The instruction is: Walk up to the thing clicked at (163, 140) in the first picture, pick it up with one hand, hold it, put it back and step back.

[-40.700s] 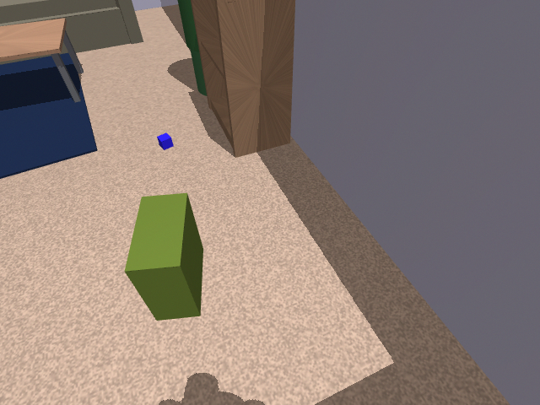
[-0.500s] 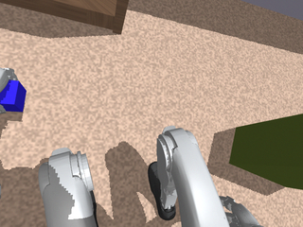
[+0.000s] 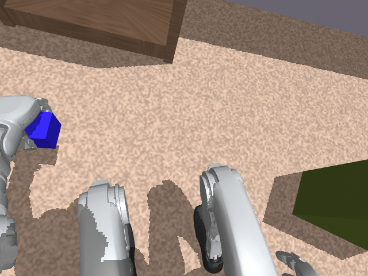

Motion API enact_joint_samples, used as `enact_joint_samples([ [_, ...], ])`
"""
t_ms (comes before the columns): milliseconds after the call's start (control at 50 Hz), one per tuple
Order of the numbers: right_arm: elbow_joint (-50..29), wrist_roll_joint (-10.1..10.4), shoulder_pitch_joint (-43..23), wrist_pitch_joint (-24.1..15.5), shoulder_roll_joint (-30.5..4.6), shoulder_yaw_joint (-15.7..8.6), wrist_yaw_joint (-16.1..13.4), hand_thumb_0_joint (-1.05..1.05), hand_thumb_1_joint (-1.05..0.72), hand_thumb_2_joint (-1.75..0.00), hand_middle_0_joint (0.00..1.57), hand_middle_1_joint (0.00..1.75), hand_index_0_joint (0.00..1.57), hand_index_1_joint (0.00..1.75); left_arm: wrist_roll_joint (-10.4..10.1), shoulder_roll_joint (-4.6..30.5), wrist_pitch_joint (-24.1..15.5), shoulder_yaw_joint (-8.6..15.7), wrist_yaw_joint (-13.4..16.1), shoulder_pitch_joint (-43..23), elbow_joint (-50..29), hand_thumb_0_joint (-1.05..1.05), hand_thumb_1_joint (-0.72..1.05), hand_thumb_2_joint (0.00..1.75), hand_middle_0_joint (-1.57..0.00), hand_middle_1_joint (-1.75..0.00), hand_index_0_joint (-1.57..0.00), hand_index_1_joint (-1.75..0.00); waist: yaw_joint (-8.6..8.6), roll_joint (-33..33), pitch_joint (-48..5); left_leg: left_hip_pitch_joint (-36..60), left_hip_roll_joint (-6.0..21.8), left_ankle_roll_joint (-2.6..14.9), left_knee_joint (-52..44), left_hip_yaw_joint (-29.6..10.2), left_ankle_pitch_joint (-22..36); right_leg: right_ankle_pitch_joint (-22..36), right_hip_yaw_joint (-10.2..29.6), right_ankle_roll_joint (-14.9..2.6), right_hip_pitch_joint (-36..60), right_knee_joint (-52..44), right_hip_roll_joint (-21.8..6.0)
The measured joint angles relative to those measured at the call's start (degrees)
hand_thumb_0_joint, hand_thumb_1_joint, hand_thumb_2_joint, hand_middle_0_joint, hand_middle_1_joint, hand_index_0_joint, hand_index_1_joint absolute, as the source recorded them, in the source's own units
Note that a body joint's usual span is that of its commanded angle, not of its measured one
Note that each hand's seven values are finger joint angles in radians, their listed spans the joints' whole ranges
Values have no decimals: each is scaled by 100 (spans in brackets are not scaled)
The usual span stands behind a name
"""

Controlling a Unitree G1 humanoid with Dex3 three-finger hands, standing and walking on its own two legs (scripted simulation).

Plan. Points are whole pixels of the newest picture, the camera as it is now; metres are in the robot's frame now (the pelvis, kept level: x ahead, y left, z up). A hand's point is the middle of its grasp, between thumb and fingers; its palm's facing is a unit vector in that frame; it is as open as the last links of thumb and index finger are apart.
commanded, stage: lift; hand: left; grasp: from above
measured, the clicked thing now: (39, 130) +0.46 +0.30 -0.16
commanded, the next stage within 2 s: hold in 1.30 s
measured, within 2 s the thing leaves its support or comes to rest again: neither
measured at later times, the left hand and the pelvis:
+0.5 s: hand out of the picture +0.37 +0.29 +0.07, palm faces -0.44 -0.07 -0.90, open 9.1 cm; pelvis +0.00 +0.00 +0.15, yaw +4 degrees
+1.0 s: hand out of the picture +0.33 +0.26 +0.22, palm faces -0.45 -0.06 -0.89, open 9.2 cm; pelvis +0.04 -0.01 +0.30, yaw +5 degrees
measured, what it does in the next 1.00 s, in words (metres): rises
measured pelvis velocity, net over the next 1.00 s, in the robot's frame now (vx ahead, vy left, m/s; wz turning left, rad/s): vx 0.04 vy -0.01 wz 0.09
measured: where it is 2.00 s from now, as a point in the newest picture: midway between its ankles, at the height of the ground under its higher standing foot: (169, 258)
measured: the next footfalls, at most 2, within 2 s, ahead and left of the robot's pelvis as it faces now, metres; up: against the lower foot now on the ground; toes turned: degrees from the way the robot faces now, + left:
none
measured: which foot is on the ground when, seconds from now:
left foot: down 0.00-1.00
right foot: down 0.00-1.00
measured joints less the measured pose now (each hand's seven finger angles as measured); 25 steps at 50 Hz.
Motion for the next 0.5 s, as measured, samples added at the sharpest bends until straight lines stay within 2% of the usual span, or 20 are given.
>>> enact_joint_samples([
  [120,-43,114,-130,16,27,-123,-131,0,-91,-90,21,30,20,30,-220,-137,-115,-76,-97,442,-510,5,18,36,-99,-62,-73,-52,177,33,-204,470,31,-7,-417,77,-5,18,37,10,409,-378,-12],
  [220,-114,213,-230,13,59,-187,-230,0,-91,-90,20,30,20,30,-311,-292,-43,-161,-112,772,-917,4,18,36,-100,-61,-73,-52,296,44,-337,966,54,-21,-850,124,14,57,43,-13,865,-791,-23],
  [500,-16,462,-260,21,170,-266,-584,0,-90,-89,20,30,20,30,-666,-893,576,-520,-188,1901,-1984,4,19,35,-99,-61,-72,-53,486,113,-419,3170,137,-48,-2673,288,237,350,56,-76,2963,-2578,-32],
])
